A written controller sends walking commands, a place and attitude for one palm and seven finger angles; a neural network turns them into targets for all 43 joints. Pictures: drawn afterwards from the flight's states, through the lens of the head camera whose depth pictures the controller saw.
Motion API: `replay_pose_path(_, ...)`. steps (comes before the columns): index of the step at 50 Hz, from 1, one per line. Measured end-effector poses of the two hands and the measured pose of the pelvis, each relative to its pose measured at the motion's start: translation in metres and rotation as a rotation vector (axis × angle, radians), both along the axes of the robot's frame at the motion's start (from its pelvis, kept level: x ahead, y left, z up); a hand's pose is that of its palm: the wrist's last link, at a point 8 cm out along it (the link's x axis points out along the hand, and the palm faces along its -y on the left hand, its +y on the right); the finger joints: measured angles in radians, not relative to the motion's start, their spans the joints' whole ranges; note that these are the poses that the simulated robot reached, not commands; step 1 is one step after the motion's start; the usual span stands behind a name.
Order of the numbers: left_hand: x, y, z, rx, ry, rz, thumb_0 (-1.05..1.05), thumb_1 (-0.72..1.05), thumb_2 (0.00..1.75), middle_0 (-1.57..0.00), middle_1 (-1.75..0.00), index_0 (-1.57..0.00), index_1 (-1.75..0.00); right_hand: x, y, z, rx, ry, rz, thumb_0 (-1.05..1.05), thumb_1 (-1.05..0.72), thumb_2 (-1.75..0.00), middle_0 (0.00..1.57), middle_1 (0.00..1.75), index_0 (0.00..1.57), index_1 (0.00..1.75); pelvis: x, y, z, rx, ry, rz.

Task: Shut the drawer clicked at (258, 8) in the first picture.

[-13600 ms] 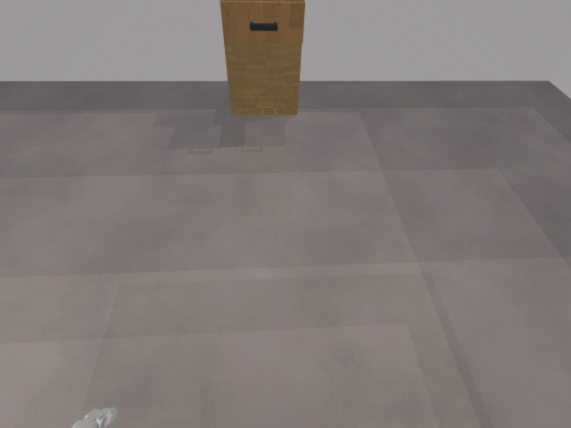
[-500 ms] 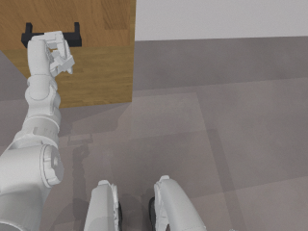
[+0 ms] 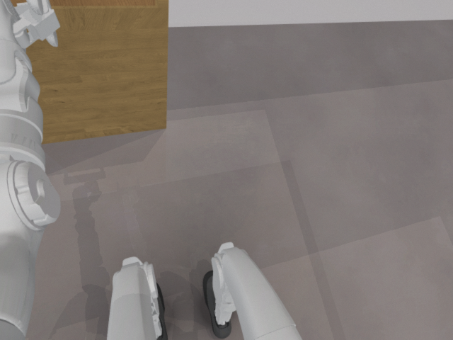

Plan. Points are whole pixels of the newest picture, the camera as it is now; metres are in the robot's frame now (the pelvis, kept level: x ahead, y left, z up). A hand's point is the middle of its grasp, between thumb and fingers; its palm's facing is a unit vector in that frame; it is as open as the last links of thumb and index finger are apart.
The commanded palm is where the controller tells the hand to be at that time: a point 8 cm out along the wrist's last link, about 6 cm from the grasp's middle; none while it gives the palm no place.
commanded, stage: push the drawer shut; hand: left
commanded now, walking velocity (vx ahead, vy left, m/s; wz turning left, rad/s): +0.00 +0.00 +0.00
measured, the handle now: out of the picture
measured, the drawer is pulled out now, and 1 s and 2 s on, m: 0.00 0.00 0.00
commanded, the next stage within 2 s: pull the fist back off the drawer in 0.32 s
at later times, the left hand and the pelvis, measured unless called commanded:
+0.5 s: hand (34, 9) +0.61 +0.19 +0.06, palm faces +0.11 -0.99 -0.04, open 3.1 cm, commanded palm +0.63 +0.17 +0.06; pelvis -0.02 +0.00 -0.01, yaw -1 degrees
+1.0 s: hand (47, 15) +0.60 +0.18 +0.06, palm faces +0.11 -0.99 -0.03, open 3.1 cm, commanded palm +0.57 +0.18 +0.06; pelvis +0.00 +0.01 +0.01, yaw -1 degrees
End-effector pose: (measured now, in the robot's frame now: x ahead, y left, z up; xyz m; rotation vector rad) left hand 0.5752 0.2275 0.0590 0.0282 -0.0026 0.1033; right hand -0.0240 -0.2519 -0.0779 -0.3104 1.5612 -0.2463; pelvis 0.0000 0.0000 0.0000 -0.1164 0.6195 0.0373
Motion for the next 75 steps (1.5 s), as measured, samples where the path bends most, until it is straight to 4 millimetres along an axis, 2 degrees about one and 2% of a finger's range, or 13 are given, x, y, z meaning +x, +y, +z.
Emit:
replay_pose_path(9, 0.003, 0.009, -0.004, -0.003, 0.014, -0.001, -0.07, 0.64, 0.91, -1.4, -1.6, -1.4, -1.6, -0.017, 0.012, 0.001, 0.009, 0.041, -0.006, 0.0, -0.9, -0.9, 0.2, 0.3, 0.21, 0.3, -0.004, 0.002, -0.004, -0.012, 0.009, 0.005)
replay_pose_path(23, 0.007, 0.018, -0.001, 0.011, 0.004, 0.005, -0.04, 0.52, 0.9, -1.4, -1.6, -1.4, -1.6, -0.034, 0.013, 0.007, -0.053, 0.016, 0.003, 0.0, -0.9, -0.9, 0.21, 0.3, 0.21, 0.3, -0.021, 0.004, -0.012, -0.036, 0.019, 0.014)
replay_pose_path(34, 0.006, 0.016, 0.002, 0.016, 0.027, -0.005, -0.01, 0.56, 0.89, -1.4, -1.6, -1.4, -1.6, -0.05, 0.022, 0.009, -0.031, 0.03, -0.009, 0.0, -0.9, -0.9, 0.21, 0.3, 0.21, 0.3, -0.026, 0.007, -0.011, -0.041, 0.015, 0.011)
replay_pose_path(41, 0.002, 0.008, 0.003, -0.009, 0.033, -0.003, 0.02, 0.66, 0.89, -1.4, -1.6, -1.4, -1.6, -0.048, 0.026, 0.008, 0.014, 0.034, -0.019, 0.0, -0.9, -0.9, 0.21, 0.3, 0.21, 0.3, -0.02, 0.008, -0.005, -0.029, 0.007, 0.001)
replay_pose_path(50, -0.004, 0.001, 0.002, -0.005, 0.024, 0.01, 0.01, 0.79, 0.88, -1.4, -1.6, -1.4, -1.6, -0.018, 0.02, 0.007, 0.05, -0.005, -0.019, 0.0, -0.9, -0.9, 0.21, 0.3, 0.21, 0.3, -0.003, 0.006, 0.006, -0.008, -0.003, -0.011)
replay_pose_path(59, -0.02, 0.008, -0.001, -0.01, 0.031, 0.037, 0.01, 0.88, 0.9, -1.4, -1.6, -1.4, -1.6, 0.034, 0.006, 0.007, 0.073, -0.056, 0.025, 0.0, -0.91, -0.9, 0.2, 0.3, 0.21, 0.3, 0.017, 0.001, 0.02, 0.016, -0.019, -0.006)
replay_pose_path(65, -0.024, 0.01, 0.011, 0.0, -0.024, 0.027, 0.01, 0.89, 0.9, -1.4, -1.6, -1.4, -1.6, 0.066, -0.005, 0.01, 0.059, -0.089, 0.05, 0.0, -0.91, -0.9, 0.2, 0.3, 0.2, 0.3, 0.026, -0.002, 0.026, 0.022, -0.027, 0.005)
replay_pose_path(69, -0.048, 0.014, 0.029, 0.031, -0.033, 0.007, 0.02, 0.9, 0.9, -1.4, -1.6, -1.4, -1.6, 0.089, -0.005, 0.021, 0.083, -0.14, 0.028, 0.0, -0.91, -0.9, 0.2, 0.3, 0.2, 0.3, 0.036, -0.001, 0.043, 0.036, -0.057, 0.0)
replay_pose_path(75, -0.109, 0.022, 0.062, 0.008, 0.059, 0.011, 0.02, 0.9, 0.9, -1.4, -1.6, -1.4, -1.6, 0.135, 0.006, 0.056, 0.137, -0.27, 0.056, 0.0, -0.91, -0.9, 0.2, 0.3, 0.2, 0.3, 0.051, -0.001, 0.085, 0.059, -0.154, 0.011)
